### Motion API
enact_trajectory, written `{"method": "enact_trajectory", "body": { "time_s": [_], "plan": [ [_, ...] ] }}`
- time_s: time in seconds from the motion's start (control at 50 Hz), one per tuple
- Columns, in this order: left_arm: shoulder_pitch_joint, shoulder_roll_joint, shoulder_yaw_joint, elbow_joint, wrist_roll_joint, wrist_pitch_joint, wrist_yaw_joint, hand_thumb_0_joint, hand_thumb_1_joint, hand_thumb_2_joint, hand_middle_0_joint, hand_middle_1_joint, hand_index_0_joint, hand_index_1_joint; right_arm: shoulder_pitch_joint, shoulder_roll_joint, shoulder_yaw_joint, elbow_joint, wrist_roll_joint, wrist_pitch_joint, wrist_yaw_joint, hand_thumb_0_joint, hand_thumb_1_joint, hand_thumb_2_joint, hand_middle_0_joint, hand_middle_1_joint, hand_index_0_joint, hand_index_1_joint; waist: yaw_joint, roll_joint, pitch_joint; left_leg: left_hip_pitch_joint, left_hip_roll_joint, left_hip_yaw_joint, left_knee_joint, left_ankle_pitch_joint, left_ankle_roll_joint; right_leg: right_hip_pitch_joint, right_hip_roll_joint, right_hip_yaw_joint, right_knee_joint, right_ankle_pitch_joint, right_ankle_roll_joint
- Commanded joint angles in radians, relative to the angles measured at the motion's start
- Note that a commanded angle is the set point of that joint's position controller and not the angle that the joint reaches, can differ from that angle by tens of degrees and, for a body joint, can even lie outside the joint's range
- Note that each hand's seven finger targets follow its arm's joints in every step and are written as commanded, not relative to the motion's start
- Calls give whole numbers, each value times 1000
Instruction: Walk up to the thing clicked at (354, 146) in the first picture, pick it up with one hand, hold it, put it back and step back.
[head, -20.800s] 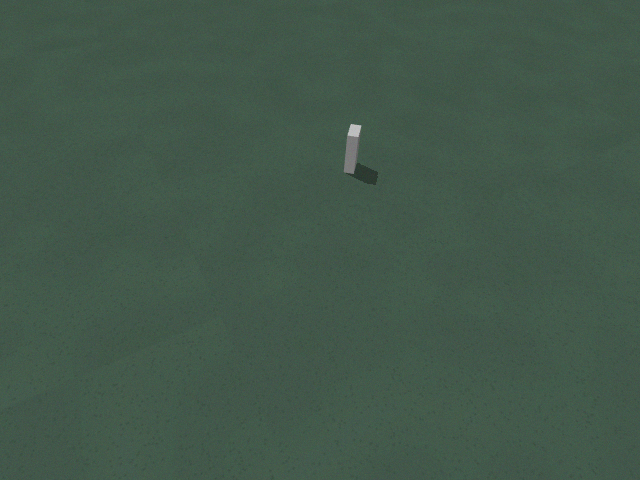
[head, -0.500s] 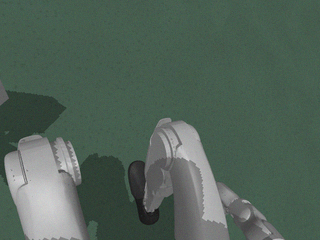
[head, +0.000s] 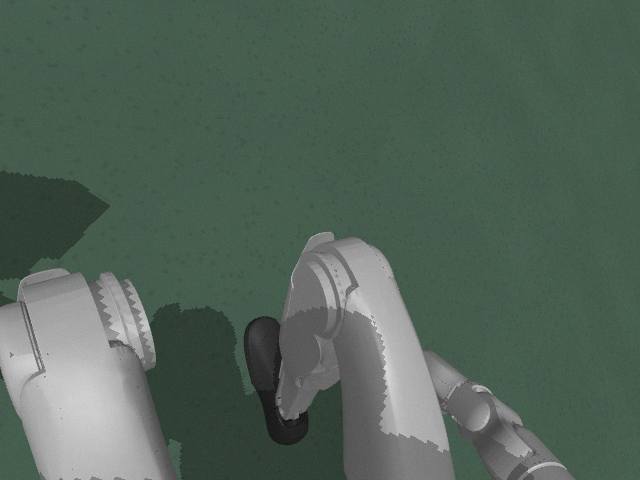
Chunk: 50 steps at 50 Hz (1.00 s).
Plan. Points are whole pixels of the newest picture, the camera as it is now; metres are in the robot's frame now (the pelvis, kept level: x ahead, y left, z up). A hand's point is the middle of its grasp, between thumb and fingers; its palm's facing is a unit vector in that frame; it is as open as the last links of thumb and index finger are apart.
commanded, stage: lower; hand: left
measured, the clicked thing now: out of the picture +0.43 +0.31 -0.17
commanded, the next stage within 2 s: loosen in 0.22 s
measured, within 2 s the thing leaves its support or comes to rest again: rests again in 0.02 s
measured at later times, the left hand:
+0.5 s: hand out of the picture +0.42 +0.34 -0.16, palm faces +0.56 -0.83 +0.02, open 9.2 cm
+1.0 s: hand out of the picture +0.42 +0.35 -0.16, palm faces +0.55 -0.83 +0.02, open 12.0 cm
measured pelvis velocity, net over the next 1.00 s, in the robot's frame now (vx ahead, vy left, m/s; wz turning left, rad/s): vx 0.00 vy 0.00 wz -0.01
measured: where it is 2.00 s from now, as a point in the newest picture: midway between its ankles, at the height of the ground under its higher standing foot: (201, 438)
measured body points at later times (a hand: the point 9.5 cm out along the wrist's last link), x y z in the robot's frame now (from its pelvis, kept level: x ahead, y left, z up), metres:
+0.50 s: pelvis +0.00 +0.00 +0.00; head +0.22 +0.19 +0.34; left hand +0.38 +0.38 -0.16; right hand +0.17 -0.24 -0.04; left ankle +0.08 +0.13 -0.25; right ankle +0.14 -0.13 -0.25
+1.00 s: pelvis +0.00 +0.00 +0.00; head +0.22 +0.20 +0.34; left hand +0.38 +0.39 -0.16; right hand +0.17 -0.24 -0.04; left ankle +0.08 +0.13 -0.25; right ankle +0.14 -0.12 -0.25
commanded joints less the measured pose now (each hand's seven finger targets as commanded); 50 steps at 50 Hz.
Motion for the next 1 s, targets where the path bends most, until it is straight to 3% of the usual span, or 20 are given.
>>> {"method": "enact_trajectory", "body": {
  "time_s": [0.0, 0.02, 0.06, 0.08, 0.16, 0.18, 0.3, 0.32, 0.4, 0.46, 0.48, 0.52, 0.54, 0.58, 0.64, 0.68, 0.72, 0.8, 0.86, 0.98],
  "plan": [
    [-161, 244, 40, -142, -5, -73, 6, 0, 98, 1221, -1330, -1372, -1334, -1385, 54, -343, -108, -12, -2, 9, -23, 0, -912, -904, 200, 300, 200, 300, -60, 541, -616, 401, 58, 102, -323, 145, -17, 289, 38, -108, -164, 185, -83],
    [-193, 216, 6, -145, -1, -72, 5, 0, 111, 1218, -1323, -1358, -1325, -1373, 48, -345, -106, -16, -3, 9, -23, 0, -913, -905, 200, 300, 200, 300, -80, 549, -593, 398, 59, 98, -330, 135, -18, 270, 35, -112, -162, 177, -86],
    [-199, 191, -12, -131, -1, -75, 3, 0, 142, 1238, -1347, -1382, -1349, -1396, 41, -350, -108, -17, -2, 7, -21, 0, -910, -904, 200, 299, 200, 299, -97, 549, -576, 400, 61, 85, -341, 113, -21, 248, 35, -124, -157, 164, -85],
    [-203, 211, -4, -160, 1, -77, 4, 0, 137, 1230, -1342, -1368, -1338, -1388, 48, -349, -110, -14, -3, 6, -21, 0, -909, -904, 200, 300, 199, 300, -82, 550, -591, 405, 61, 91, -337, 116, -18, 262, 37, -116, -161, 168, -84],
    [-196, 202, -11, -168, 1, -74, 3, 0, 131, 1224, -1344, -1368, -1341, -1386, 43, -348, -112, -19, -2, 7, -19, 0, -909, -904, 200, 300, 199, 300, -78, 563, -594, 424, 63, 85, -346, 117, -23, 249, 35, -120, -157, 164, -86],
    [-198, 174, -23, -155, -2, -71, 4, 0, 132, 1227, -1332, -1367, -1332, -1383, 45, -349, -113, -17, -2, 5, -20, 0, -909, -904, 200, 300, 200, 300, -85, 554, -592, 426, 63, 84, -342, 130, -23, 250, 36, -120, -157, 178, -84],
    [-171, 204, 0, -149, -1, -71, 16, 0, 142, 1192, -1301, -1323, -1300, -1339, 44, -345, -109, -20, -1, 8, -19, 0, -904, -901, 200, 300, 200, 300, -73, 538, -584, 399, 60, 89, -337, 129, -18, 263, 39, -120, -165, 175, -85],
    [-168, 193, -3, -150, 1, -70, 17, 0, 71, 1133, -1324, -1331, -1347, -1324, 49, -345, -110, -18, -4, 9, -20, 0, -918, -899, 200, 299, 200, 299, -75, 548, -592, 420, 62, 87, -340, 143, -22, 267, 37, -121, -162, 185, -84],
    [-204, 197, -6, -167, -1, -77, 25, 0, -90, 818, -1113, -1060, -1141, -1042, 46, -344, -108, -19, -5, 7, -19, 0, -916, -896, 200, 300, 200, 300, -87, 559, -600, 417, 60, 85, -337, 134, -20, 266, 39, -123, -162, 184, -84],
    [-205, 197, -17, -153, 7, -76, 25, 0, -191, 661, -1022, -913, -1045, -895, 47, -345, -109, -18, -4, 9, -18, 0, -917, -895, 200, 300, 200, 300, -91, 550, -569, 399, 61, 83, -346, 102, -19, 246, 39, -124, -167, 156, -86],
    [-209, 187, -26, -149, 8, -78, 25, 0, -271, 659, -942, -833, -965, -827, 37, -346, -109, -21, -4, 9, -18, 0, -923, -901, 200, 300, 200, 300, -92, 546, -550, 394, 63, 78, -350, 93, -19, 230, 36, -126, -164, 149, -85],
    [-183, 205, -6, -144, 7, -74, 28, 0, -129, 814, -1079, -993, -1087, -987, 42, -343, -106, -22, -5, 8, -19, 0, -910, -895, 200, 300, 200, 300, -76, 540, -582, 409, 62, 86, -340, 117, -19, 260, 40, -121, -170, 168, -83],
    [-200, 193, -19, -141, 9, -76, 26, 0, -209, 734, -999, -913, -1007, -907, 41, -346, -105, -22, -6, 8, -17, 0, -922, -900, 200, 300, 200, 300, -91, 547, -577, 411, 63, 80, -345, 115, -21, 248, 39, -126, -164, 164, -84],
    [-184, 203, -7, -123, 3, -72, 26, 0, -49, 864, -1083, -1034, -1100, -1027, 43, -346, -104, -22, -5, 8, -18, 0, -910, -895, 200, 300, 200, 300, -86, 524, -577, 391, 60, 87, -334, 107, -14, 261, 43, -123, -173, 163, -82],
    [-190, 194, -12, -129, 0, -76, 23, 0, -166, 674, -902, -802, -920, -798, 39, -346, -104, -23, -5, 9, -18, 0, -921, -901, 200, 300, 200, 300, -83, 529, -575, 398, 61, 81, -341, 98, -17, 251, 42, -128, -169, 152, -83],
    [-187, 218, -6, -115, 3, -78, 24, 0, -6, 814, -1034, -956, -1029, -952, 32, -351, -100, -27, -3, 6, -18, 0, -904, -894, 200, 300, 200, 300, -80, 528, -561, 388, 62, 76, -346, 86, -15, 245, 42, -130, -164, 145, -84],
    [-207, 207, -22, -130, 7, -78, 24, 0, -33, 654, -934, -818, -948, -805, 36, -346, -100, -25, -4, 7, -18, 0, -907, -894, 201, 300, 200, 300, -87, 534, -565, 390, 62, 80, -342, 95, -16, 248, 43, -126, -166, 151, -85],
    [-196, 205, -16, -125, 1, -76, 18, 0, -251, 474, -638, -541, -635, -547, 35, -345, -101, -26, -4, 4, -20, 0, -912, -900, 201, 300, 200, 300, -85, 524, -563, 384, 61, 88, -336, 84, -12, 253, 44, -126, -176, 145, -82],
    [-184, 208, -10, -142, 4, -76, 20, 0, -343, 374, -574, -447, -564, -458, 42, -348, -104, -22, -5, 5, -20, 0, -912, -899, 201, 300, 200, 300, -74, 550, -582, 427, 65, 75, -350, 118, -21, 248, 41, -126, -163, 165, -85],
    [-194, 209, -16, -155, 12, -75, 26, 0, -443, 228, -456, -301, -444, -312, 39, -352, -105, -23, -5, 6, -18, 0, -910, -899, 201, 300, 200, 300, -84, 581, -564, 435, 67, 65, -362, 128, -27, 227, 38, -134, -153, 173, -87]
  ]
}}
